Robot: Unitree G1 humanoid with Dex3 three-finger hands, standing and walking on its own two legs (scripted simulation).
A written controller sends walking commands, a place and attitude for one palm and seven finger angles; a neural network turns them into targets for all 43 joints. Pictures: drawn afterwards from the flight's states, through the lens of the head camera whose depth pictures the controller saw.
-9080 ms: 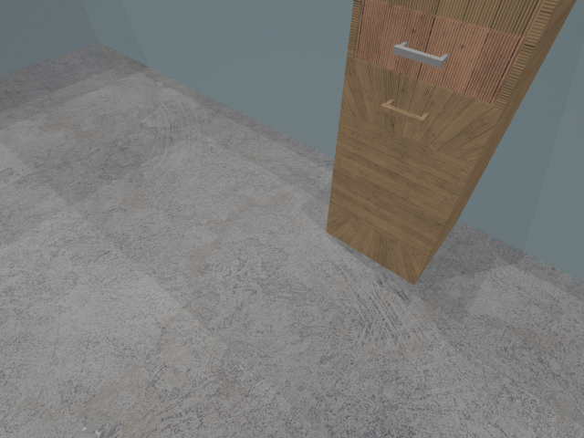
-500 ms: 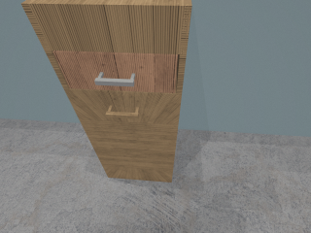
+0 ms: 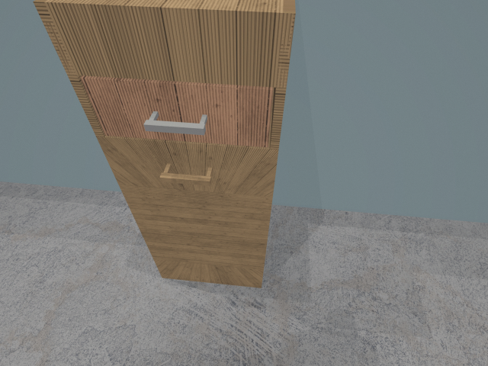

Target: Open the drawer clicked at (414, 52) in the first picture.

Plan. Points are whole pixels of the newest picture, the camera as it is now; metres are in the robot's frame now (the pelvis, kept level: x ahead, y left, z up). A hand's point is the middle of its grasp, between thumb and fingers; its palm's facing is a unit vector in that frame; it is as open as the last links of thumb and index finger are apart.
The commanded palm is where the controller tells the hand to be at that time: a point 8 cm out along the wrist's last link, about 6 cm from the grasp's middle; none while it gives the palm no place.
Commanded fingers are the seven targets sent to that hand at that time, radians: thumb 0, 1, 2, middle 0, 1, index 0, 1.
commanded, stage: come to a stop and stand still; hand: left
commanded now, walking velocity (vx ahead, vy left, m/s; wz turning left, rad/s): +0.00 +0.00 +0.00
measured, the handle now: (177, 122) +0.55 +0.18 +0.10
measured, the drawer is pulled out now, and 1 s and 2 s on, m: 0.00 0.00 0.00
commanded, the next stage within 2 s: look again from close up in 0.80 s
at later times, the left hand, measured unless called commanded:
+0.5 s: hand out of the picture -0.01 +0.15 -0.17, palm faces +0.07 -0.98 -0.17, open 7.4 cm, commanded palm none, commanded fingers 0.00 0.90 0.90 -0.20 -0.30 -0.20 -0.30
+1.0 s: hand out of the picture +0.01 +0.16 -0.17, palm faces +0.03 -0.98 -0.21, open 7.4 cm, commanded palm none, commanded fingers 0.00 0.90 0.90 -0.20 -0.30 -0.20 -0.30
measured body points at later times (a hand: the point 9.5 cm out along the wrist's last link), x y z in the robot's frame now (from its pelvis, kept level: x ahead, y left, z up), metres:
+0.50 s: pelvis +0.02 -0.01 +0.00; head +0.03 -0.02 +0.45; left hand -0.01 +0.20 -0.16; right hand +0.01 -0.22 -0.17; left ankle +0.02 +0.13 -0.74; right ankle -0.01 -0.08 -0.74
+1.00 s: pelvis +0.02 +0.00 +0.00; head +0.04 -0.01 +0.45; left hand +0.01 +0.21 -0.16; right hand +0.04 -0.23 -0.16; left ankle +0.01 +0.12 -0.73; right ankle -0.01 -0.08 -0.74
